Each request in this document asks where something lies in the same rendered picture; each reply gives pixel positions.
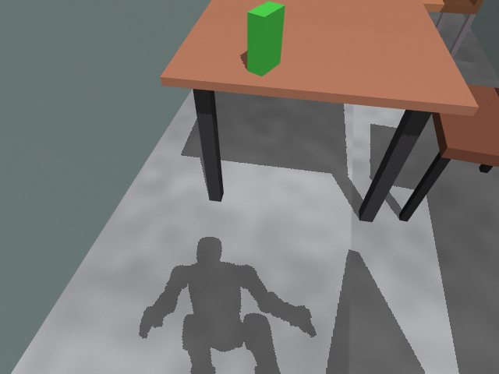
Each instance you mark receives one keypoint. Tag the chair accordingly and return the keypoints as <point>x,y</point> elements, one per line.
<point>470,7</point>
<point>464,138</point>

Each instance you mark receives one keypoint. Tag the carton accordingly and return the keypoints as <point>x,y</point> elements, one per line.
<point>264,37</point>

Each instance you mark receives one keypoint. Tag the table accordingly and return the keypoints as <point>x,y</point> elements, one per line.
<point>380,53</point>

